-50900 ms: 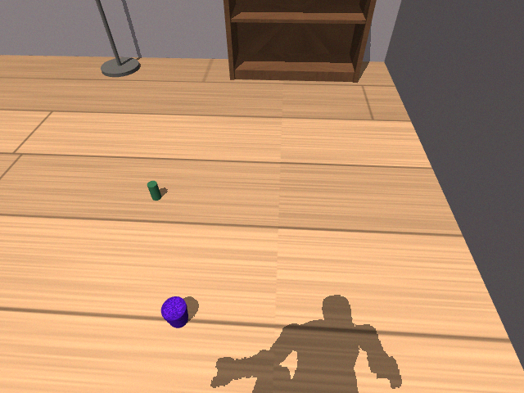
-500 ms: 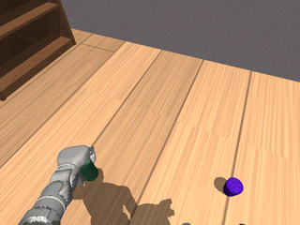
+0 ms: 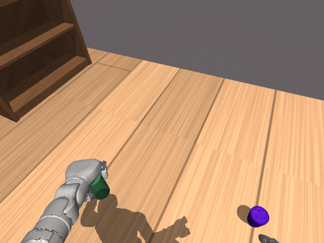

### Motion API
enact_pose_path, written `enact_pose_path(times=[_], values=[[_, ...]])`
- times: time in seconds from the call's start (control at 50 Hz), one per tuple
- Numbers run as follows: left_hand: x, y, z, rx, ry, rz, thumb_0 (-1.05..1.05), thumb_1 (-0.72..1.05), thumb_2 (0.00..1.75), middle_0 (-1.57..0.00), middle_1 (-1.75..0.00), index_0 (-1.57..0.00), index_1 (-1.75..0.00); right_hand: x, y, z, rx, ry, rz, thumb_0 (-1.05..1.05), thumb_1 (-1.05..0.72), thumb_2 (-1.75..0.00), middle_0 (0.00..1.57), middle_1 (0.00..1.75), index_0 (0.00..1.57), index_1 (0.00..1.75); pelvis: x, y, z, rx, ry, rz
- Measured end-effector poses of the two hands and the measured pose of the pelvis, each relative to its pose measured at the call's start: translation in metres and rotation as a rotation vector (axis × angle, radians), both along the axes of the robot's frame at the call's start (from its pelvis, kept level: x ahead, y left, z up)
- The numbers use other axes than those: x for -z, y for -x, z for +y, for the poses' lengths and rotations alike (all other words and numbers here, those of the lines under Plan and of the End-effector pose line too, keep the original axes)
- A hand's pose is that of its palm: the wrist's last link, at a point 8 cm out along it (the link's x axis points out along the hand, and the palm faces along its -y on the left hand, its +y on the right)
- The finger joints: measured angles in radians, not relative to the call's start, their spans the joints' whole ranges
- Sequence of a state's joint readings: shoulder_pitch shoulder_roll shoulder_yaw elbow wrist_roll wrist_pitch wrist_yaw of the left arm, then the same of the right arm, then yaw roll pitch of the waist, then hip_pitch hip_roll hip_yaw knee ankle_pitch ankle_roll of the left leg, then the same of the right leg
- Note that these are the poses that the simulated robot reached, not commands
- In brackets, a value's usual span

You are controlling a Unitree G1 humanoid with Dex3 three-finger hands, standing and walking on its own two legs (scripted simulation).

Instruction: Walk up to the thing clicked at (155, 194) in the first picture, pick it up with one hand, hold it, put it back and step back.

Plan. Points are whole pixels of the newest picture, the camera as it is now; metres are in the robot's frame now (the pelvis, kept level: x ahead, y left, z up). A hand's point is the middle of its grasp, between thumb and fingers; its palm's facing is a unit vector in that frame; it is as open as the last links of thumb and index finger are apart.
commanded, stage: hold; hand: left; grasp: from above
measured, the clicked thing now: (97, 185) +0.32 +0.21 -0.07
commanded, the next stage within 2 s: crouch in 1.44 s
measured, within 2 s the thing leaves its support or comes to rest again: neither
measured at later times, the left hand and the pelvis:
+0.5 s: hand (88, 189) +0.29 +0.21 -0.03, palm faces -0.45 -0.05 -0.89, open 8.4 cm; pelvis -0.01 -0.01 +0.01, yaw +0 degrees
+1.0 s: hand (86, 187) +0.28 +0.21 -0.01, palm faces -0.44 -0.06 -0.90, open 8.4 cm; pelvis -0.01 -0.01 +0.01, yaw +0 degrees
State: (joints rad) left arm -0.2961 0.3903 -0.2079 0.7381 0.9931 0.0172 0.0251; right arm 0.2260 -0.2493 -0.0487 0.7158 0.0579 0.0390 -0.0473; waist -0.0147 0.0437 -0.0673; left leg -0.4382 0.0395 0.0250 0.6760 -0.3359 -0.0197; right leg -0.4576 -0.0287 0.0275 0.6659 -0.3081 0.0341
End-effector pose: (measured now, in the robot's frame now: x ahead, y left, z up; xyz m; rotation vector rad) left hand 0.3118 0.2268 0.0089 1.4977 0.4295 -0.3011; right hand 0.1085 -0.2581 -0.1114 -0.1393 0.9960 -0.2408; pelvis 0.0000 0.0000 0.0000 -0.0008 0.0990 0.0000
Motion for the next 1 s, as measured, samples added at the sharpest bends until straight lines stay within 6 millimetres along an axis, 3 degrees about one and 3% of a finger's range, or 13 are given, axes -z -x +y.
enact_pose_path(times=[0.54, 1.0], values=[[-0.024, 0.021, -0.011, 0.026, 0.012, -0.002, 0.03, 0.13, 0.68, -0.82, -0.94, -0.69, -0.85, -0.014, -0.012, -0.001, -0.025, -0.009, -0.068, 0.01, -0.91, -0.91, 0.2, 0.3, 0.2, 0.3, -0.009, 0.012, -0.006, 0.006, -0.011, -0.057], [-0.041, 0.022, -0.01, 0.03, 0.017, -0.016, 0.04, 0.14, 0.68, -0.78, -0.96, -0.68, -0.86, -0.02, -0.025, 0.007, -0.039, -0.025, -0.101, 0.01, -0.92, -0.91, 0.2, 0.3, 0.2, 0.3, -0.014, 0.01, -0.006, 0.009, -0.011, -0.081]])
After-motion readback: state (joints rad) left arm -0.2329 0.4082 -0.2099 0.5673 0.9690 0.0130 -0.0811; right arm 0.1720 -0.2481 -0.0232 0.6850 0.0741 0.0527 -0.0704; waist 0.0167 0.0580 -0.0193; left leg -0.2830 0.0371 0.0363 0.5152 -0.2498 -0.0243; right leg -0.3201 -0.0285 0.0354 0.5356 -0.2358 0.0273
